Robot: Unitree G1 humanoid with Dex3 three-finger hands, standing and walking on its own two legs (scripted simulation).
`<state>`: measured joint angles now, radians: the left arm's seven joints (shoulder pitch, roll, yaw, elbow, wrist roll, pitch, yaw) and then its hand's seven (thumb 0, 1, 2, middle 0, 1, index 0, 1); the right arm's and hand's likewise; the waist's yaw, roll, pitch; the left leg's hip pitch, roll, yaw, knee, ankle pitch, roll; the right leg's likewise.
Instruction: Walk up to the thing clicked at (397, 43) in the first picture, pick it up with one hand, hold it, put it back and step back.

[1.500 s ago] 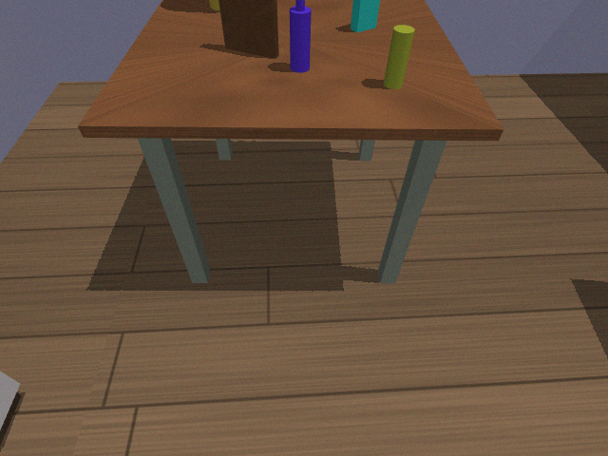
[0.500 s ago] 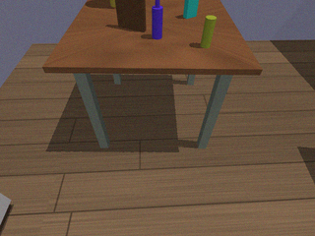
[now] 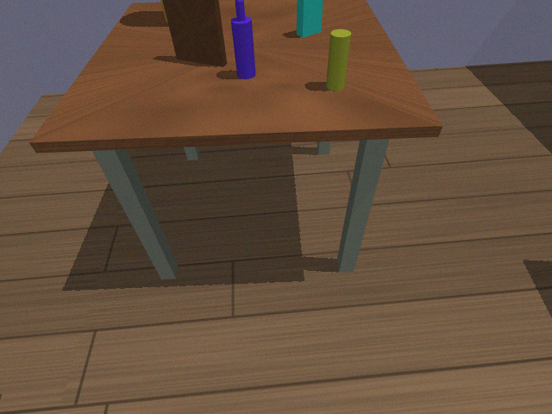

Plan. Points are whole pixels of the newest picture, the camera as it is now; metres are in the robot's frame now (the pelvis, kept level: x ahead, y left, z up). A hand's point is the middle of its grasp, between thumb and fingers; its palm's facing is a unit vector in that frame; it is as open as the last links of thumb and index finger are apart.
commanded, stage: walk up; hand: right
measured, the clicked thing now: (337, 61) +0.94 -0.16 +0.06
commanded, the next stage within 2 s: none
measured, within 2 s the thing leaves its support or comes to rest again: neither
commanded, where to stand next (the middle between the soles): +0.42 +0.00 m, yaw +0 degrees
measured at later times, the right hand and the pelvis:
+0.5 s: hand (426, 346) +0.26 -0.24 -0.11, palm faces -0.02 +0.92 -0.40, open 7.3 cm; pelvis +0.18 +0.03 +0.01, yaw +0 degrees
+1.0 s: hand (418, 282) +0.40 -0.28 -0.15, palm faces -0.05 +0.93 -0.36, open 7.4 cm; pelvis +0.34 -0.01 +0.00, yaw -1 degrees
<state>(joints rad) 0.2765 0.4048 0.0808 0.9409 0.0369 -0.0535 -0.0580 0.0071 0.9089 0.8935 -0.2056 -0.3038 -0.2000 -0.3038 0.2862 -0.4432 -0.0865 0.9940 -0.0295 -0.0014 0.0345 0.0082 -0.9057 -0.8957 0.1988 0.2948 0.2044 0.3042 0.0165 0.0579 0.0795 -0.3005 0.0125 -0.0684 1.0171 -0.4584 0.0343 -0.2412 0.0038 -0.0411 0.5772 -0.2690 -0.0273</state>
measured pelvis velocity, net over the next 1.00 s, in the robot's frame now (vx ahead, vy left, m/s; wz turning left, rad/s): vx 0.34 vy -0.01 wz -0.01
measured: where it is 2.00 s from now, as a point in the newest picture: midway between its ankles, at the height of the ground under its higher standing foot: (284, 380)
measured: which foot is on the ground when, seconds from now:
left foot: up 0.00-0.26, down 0.28-0.72, up 0.74-1.00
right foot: down 0.00-0.32, up 0.34-0.68, down 0.70-1.00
